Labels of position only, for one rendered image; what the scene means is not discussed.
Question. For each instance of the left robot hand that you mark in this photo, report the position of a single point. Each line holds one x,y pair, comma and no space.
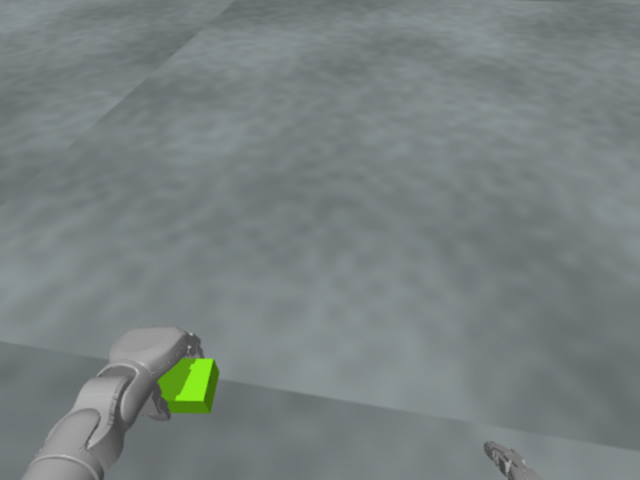
157,349

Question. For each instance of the right robot hand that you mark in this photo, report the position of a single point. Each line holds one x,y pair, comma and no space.
510,462

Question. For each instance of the small box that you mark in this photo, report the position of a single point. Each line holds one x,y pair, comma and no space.
189,387

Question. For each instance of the left robot arm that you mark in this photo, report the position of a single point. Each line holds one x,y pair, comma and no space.
88,441

